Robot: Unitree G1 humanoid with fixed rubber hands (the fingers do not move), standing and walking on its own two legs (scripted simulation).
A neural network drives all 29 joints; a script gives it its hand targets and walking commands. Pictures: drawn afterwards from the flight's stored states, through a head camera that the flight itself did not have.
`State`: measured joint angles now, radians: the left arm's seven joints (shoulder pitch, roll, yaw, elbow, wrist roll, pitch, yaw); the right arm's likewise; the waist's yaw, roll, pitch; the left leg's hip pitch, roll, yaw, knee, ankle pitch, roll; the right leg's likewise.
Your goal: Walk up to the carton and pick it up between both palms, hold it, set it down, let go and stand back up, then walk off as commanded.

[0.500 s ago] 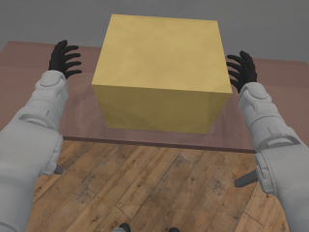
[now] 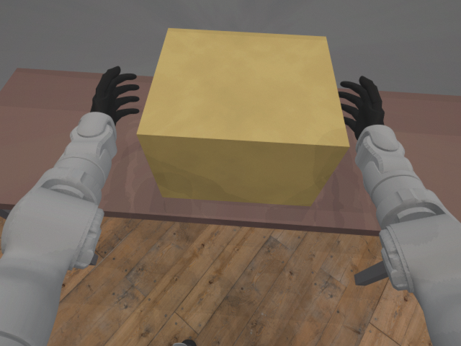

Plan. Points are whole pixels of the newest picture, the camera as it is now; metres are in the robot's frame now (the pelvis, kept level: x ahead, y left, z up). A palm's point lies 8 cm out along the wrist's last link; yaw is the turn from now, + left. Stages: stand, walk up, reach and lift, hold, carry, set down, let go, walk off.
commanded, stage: reach and lift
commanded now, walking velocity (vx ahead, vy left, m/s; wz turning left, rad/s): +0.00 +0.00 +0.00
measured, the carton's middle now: (241, 119) +0.53 +0.01 +0.04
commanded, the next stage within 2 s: none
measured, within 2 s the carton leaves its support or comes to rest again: neither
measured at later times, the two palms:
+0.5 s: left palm (125, 117) +0.47 +0.21 +0.09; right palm (357, 129) +0.47 -0.19 +0.09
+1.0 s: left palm (126, 117) +0.47 +0.21 +0.09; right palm (357, 130) +0.47 -0.19 +0.09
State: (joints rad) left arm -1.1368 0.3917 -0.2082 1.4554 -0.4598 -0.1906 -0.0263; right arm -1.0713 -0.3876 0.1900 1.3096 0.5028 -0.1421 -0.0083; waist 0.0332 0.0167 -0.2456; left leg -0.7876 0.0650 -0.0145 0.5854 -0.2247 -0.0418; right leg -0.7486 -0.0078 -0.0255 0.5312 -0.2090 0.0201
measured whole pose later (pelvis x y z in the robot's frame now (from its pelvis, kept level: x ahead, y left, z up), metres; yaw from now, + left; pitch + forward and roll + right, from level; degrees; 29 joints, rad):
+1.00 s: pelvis +0.00 +0.00 +0.00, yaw +0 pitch +24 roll -1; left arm -1.13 0.30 -0.10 1.49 -0.37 -0.26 0.03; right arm -1.04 -0.29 0.02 1.26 0.32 -0.11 -0.07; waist 0.01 0.02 -0.25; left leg -0.77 0.06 -0.01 0.57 -0.22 -0.04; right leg -0.73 -0.02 -0.02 0.52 -0.21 0.03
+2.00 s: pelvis +0.02 +0.00 +0.02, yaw +1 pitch +17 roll -1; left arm -0.95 0.20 0.32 1.37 -0.01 -0.41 -0.02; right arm -0.83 -0.17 -0.40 1.15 -0.18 -0.35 -0.02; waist 0.01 -0.01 -0.14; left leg -0.47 0.05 0.00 0.33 -0.15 -0.03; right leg -0.43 -0.02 -0.03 0.27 -0.13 0.03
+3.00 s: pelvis +0.00 +0.00 +0.03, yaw +2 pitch +5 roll -1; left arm -0.84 0.22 0.19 0.98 -0.07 0.05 0.02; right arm -0.78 -0.22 -0.14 0.94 0.11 0.02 -0.07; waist -0.01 -0.03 -0.13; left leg -0.26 0.04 -0.01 0.29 -0.13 -0.03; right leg -0.22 -0.03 -0.04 0.25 -0.12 0.02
